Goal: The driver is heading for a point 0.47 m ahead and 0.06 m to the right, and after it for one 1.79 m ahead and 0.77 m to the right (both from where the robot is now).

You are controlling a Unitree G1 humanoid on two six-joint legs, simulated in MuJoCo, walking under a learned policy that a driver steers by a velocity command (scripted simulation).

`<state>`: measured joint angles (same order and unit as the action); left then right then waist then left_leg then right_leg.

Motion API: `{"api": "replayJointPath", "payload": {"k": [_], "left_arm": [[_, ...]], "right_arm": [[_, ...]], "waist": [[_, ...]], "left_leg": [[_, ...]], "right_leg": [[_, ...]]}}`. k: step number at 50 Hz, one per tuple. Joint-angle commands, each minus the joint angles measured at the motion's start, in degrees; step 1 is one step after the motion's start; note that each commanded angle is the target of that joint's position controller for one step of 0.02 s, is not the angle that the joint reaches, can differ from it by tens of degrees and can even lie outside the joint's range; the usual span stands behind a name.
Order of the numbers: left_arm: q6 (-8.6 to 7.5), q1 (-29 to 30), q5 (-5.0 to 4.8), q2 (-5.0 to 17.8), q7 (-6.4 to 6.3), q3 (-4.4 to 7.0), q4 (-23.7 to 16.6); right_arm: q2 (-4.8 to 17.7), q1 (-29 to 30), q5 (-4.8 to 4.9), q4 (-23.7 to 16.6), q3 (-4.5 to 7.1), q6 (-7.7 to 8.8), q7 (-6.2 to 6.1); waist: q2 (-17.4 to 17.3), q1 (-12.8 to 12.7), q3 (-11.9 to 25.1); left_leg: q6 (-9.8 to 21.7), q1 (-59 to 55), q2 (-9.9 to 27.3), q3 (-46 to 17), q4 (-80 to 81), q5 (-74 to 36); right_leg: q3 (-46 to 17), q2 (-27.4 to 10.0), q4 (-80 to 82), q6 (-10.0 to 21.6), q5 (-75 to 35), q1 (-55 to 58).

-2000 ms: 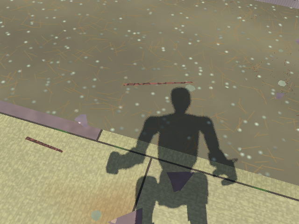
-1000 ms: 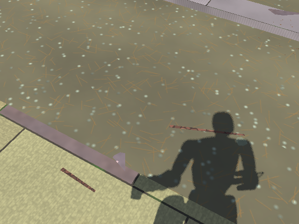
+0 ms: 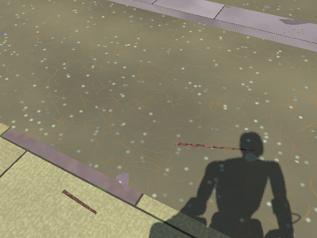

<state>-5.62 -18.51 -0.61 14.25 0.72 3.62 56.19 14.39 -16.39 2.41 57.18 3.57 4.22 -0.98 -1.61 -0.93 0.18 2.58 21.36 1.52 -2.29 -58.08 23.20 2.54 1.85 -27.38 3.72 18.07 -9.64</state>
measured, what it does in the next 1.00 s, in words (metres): walks ahead, turning right: left foot, then right foot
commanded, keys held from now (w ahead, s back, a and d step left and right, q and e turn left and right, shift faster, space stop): w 0.26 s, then no key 0.16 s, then e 0.52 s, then w+e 0.06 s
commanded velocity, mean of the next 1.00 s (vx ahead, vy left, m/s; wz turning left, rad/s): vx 0.22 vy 0.00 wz -0.22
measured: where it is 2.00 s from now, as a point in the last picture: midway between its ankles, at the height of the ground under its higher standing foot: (214, 206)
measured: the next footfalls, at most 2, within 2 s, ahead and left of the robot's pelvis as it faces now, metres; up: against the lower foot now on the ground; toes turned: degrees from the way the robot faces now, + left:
left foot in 0.36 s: +0.36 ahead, +0.15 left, +0.00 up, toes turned +2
right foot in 0.90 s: +0.34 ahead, -0.09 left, +0.00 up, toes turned -16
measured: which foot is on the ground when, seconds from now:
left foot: up 0.00-0.34, down 0.36-0.90, up 0.92-1.00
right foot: down 0.00-0.38, up 0.40-0.88, down 0.90-1.00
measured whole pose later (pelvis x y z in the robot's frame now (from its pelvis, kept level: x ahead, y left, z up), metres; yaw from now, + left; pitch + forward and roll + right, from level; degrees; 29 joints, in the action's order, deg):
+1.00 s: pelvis +0.31 +0.02 +0.00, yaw -16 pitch +2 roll +2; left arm -0.1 -10.1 -0.4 16.2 -0.3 5.0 43.7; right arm 18.3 -3.6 0.1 50.4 4.4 0.0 -1.3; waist -2.0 -0.4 -3.3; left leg -1.9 26.7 1.4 3.0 -57.4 28.3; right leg 0.0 0.4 -29.6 3.1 13.9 -18.1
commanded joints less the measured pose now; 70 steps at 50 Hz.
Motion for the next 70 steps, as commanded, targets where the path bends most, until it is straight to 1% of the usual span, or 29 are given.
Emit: {"api": "replayJointPath", "payload": {"k": [1, 4, 8, 14, 17, 18, 19, 20, 21, 22, 23, 24, 26, 28, 35, 41, 44, 45, 46, 47, 49, 50, 52, 62, 66, 67, 68, 69, 70], "left_arm": [[-1.01, -0.96, 0.37, 6.48, 0.47, 0.31, -2.55], [-0.03, -5.39, 0.73, 5.43, -0.25, -0.26, -1.21], [0.58, -7.09, 0.62, 7.62, -1.44, -0.04, -0.79], [0.99, -8.98, -0.37, 8.02, -1.67, 0.54, 0.96], [2.29, -6.32, 0.37, 9.25, -1.84, 0.95, 0.18], [2.4, -6.38, 0.67, 8.4, -1.8, 0.54, -0.5], [1.98, -10.25, 2.28, 4.4, -1.64, -0.72, -1.72], [1.2, -18.09, 0.33, -0.68, -1.32, -2.1, 0.8], [0.61, -14.07, -1.05, 5.38, -1.21, -0.43, 0.8], [0.77, -7.8, -2.14, 6.4, -1.48, -0.06, -1.07], [1.38, -4.85, -1.62, 5.93, -2.16, 0.04, -1.41], [2.45, -4.66, -0.93, 5.91, -2.84, 0.69, -1.43], [4.61, -6.99, -0.51, 3.62, -3.33, 0.79, -1.16], [5.72, -5.45, -0.29, 3.63, -3.84, 1.16, -3.16], [6.98, 5.72, -0.16, 5.47, -2.75, 1.89, -9.87], [7.07, 10.32, -0.46, 5.57, -0.85, 2.04, -13.8], [6.84, 6.43, -0.19, 7.15, -0.09, 2.88, -13.55], [6.8, 3.84, -0.06, 12.59, -0.87, 4.54, -13.44], [6.91, 3.08, 0.94, 19.45, -1.74, 5.8, -14.47], [5.78, 0.68, 2.09, 15.92, -1.32, 4.82, -14.84], [4.06, 4.4, -0.01, 13.39, -1.39, 4.54, -15.12], [4.05, 5.62, -1.3, 11.59, -1.63, 4.01, -15.44], [3.99, 6.2, -0.92, 10.14, -2.15, 3.26, -16.02], [2.85, 2.55, -0.58, 13.07, -2.05, 4.06, -16.06], [3.42, 3.72, -0.57, 10.87, -1.94, 3.21, -16.83], [3.46, 4.21, -0.48, 8.91, -2.0, 2.58, -17.28], [3.29, 5.34, -0.16, 5.47, -2.02, 1.44, -18.27], [2.57, 3.83, -0.82, 2.45, -1.98, 0.58, -21.1], [2.04, 2.14, -1.85, 7.36, -2.03, 1.4, -21.41]], "right_arm": [[5.83, 6.98, -0.57, -5.73, 1.24, 2.33, 0.68], [3.47, 9.32, -1.37, -6.2, 0.95, 1.65, 1.59], [0.99, 19.29, -1.41, -10.12, -0.45, 1.35, 2.18], [3.57, 25.18, -0.91, -13.37, -0.63, 1.61, 3.71], [8.3, 11.19, -1.72, -9.63, 1.76, 2.01, 3.5], [10.61, 3.26, -2.19, -7.31, 2.62, 1.89, 2.93], [15.61, -3.93, -3.84, -5.88, 3.37, 1.51, 2.3], [14.33, -4.27, -3.48, -5.37, 2.54, 1.0, 2.78], [10.92, -0.19, -2.33, -6.11, 1.75, 0.61, 3.08], [7.82, 6.26, -2.12, -7.33, 0.79, 0.53, 2.82], [5.63, 10.32, -2.43, -7.66, -0.07, 0.96, 2.94], [4.08, 12.57, -2.95, -7.52, -0.49, 1.43, 2.89], [3.98, 14.06, -4.62, -6.35, -0.57, 1.89, 3.0], [5.94, 14.93, -4.85, -6.03, -0.18, 1.94, 2.18], [9.9, 13.02, -3.24, -6.26, 1.18, -1.18, -1.62], [11.92, 10.57, -2.28, -7.13, 2.08, -4.06, -1.9], [11.07, 8.91, -1.0, -6.9, 2.24, -5.01, -1.86], [8.69, 7.24, -2.19, -7.16, 1.71, -4.86, -1.44], [5.5, 10.81, -4.36, -10.88, 0.74, -4.17, -0.91], [7.59, 15.76, -3.99, -11.76, 1.24, -3.6, -0.64], [8.97, 13.93, -1.55, -10.91, 1.96, -3.14, 0.0], [10.08, 14.77, -1.92, -10.71, 2.36, -2.92, -0.04], [9.66, 16.3, -2.12, -10.96, 2.52, -2.22, 0.48], [8.03, 21.02, -1.3, -12.36, 1.51, 1.72, 2.19], [9.54, 14.82, -1.03, -10.99, 2.22, 3.16, 2.34], [10.4, 10.5, -1.3, -9.79, 2.74, 3.37, 2.08], [13.06, 2.67, -1.99, -8.4, 3.58, 3.47, 1.54], [18.49, -3.06, -3.08, -7.44, 4.68, 2.82, 1.25], [16.92, -2.27, -2.73, -7.33, 4.34, 2.79, 1.71]], "waist": [[5.6, -0.66, -6.87], [6.35, -1.41, -5.04], [5.9, -3.22, -6.89], [6.24, -2.29, -8.94], [8.88, 5.66, 1.82], [7.83, 8.88, 7.37], [-4.88, 7.59, 16.9], [-14.91, 4.94, 28.11], [-7.36, 5.57, 22.56], [-4.84, 4.05, 12.5], [0.36, 2.15, 7.47], [-0.14, 0.37, 5.63], [-2.86, -2.0, 4.44], [-3.94, -2.82, 3.06], [-2.64, 0.22, 1.45], [-3.13, 1.62, 2.15], [-2.29, -0.97, 3.86], [7.02, -0.56, 5.34], [22.14, 0.47, 5.12], [13.33, -3.44, 10.34], [7.23, -0.36, 8.9], [6.67, -0.29, 7.16], [8.17, 0.08, 4.11], [9.58, -2.36, -0.03], [10.02, 1.45, 1.11], [9.48, 3.58, 2.31], [4.58, 6.86, 5.89], [-11.32, 6.16, 8.4], [-13.22, 5.24, 5.35]], "left_leg": [[2.12, 27.29, 6.1, -2.21, -5.0, -8.32], [-0.12, 23.82, 5.55, 1.24, 1.86, -14.55], [-2.52, 18.44, 3.06, 3.79, 18.19, -23.24], [0.2, 13.63, 1.32, 3.26, 28.4, -25.12], [3.36, -6.32, -3.82, 6.01, 29.54, -25.35], [5.12, -20.03, -0.62, 3.54, 29.21, -34.03], [10.9, -40.47, 14.04, -12.87, 24.28, -51.61], [20.45, -48.67, 25.04, -33.87, 31.77, -53.98], [17.76, -38.37, 21.37, -28.33, 35.16, -47.16], [14.87, -28.82, 19.03, -18.25, 36.43, -44.25], [12.8, -19.41, 16.4, -12.33, 38.91, -44.47], [11.3, -13.14, 14.48, -8.12, 40.65, -43.28], [10.98, -3.81, 12.61, -3.03, 43.97, -41.18], [12.35, -1.58, 12.9, -0.48, 45.83, -39.47], [12.01, -8.25, 15.18, 1.94, 48.95, -19.23], [10.37, -16.66, 17.49, 3.95, 42.2, -25.64], [3.96, -15.26, 14.47, 8.11, 31.67, -26.32], [-0.84, -7.12, 9.53, 12.62, 19.37, -17.97], [-6.43, 13.12, -0.61, 14.16, 3.67, 11.66], [-6.25, 16.24, -2.1, 2.99, -7.02, 17.26], [-4.18, 20.1, 0.95, -0.53, -6.99, 6.74], [-3.77, 21.33, 1.94, -0.8, -4.26, 2.88], [-3.47, 19.42, 1.46, -0.67, 0.45, -4.51], [-4.5, 6.75, -1.94, -0.6, 26.88, -12.91], [-2.88, -5.69, -2.45, 0.1, 33.28, -14.65], [-1.98, -12.74, -0.84, -0.47, 34.54, -14.71], [0.9, -23.78, 7.05, -8.18, 35.74, -9.65], [8.03, -34.18, 19.13, -29.53, 42.88, 7.66], [11.38, -32.33, 23.25, -39.91, 45.98, 18.62]], "right_leg": [[-24.82, -18.12, 20.15, 7.97, 2.2, 13.59], [-14.6, -14.25, 20.34, 6.97, -15.6, 12.96], [-8.78, -12.61, 22.17, 6.84, -17.93, 7.47], [-6.31, -15.97, 19.72, 5.58, -25.09, 12.22], [-3.69, -13.31, 1.36, 1.84, -54.28, 13.66], [-2.64, -10.44, -10.11, -0.61, -49.36, 6.5], [-1.03, -3.52, -30.94, -3.58, -17.98, -10.57], [-8.17, 4.41, -49.1, -5.62, 20.6, -20.12], [-12.85, 0.8, -52.81, -4.99, 18.18, -21.08], [-9.22, -2.33, -51.31, -4.5, 15.19, -24.08], [-7.86, -4.98, -47.37, -4.72, 11.64, -22.06], [-8.0, -6.87, -43.4, -4.64, 9.27, -18.43], [-7.5, -7.23, -40.01, -4.79, 6.03, -10.53], [-6.7, -6.93, -36.37, -5.41, 4.3, -11.67], [-4.57, -8.78, -23.61, -6.14, -3.34, -18.38], [-0.15, -6.26, -13.35, -4.98, 1.97, -16.51], [0.94, -3.41, 2.51, -1.1, -10.93, -5.81], [-8.84, -9.32, 6.0, 2.3, -28.47, 3.16], [-29.48, -23.15, 5.0, 13.56, -50.43, 12.47], [-30.98, -24.52, 5.41, 18.51, -50.7, 13.09], [-23.34, -17.81, 7.32, 12.45, -26.58, 13.06], [-23.69, -16.95, 9.71, 10.57, -13.16, 11.73], [-24.39, -14.76, 14.47, 10.07, 1.7, 7.63], [-24.59, -11.8, 14.16, 8.97, 2.18, 0.07], [-27.06, -9.42, 8.67, 6.8, 3.19, -3.68], [-26.04, -7.25, 4.52, 5.2, 3.72, -7.35], [-21.65, -3.8, -7.31, 2.5, 7.65, -15.02], [-12.12, 3.55, -24.99, -0.59, 17.14, -30.62], [-12.19, -0.41, -35.63, -1.17, 17.03, -38.41]]}}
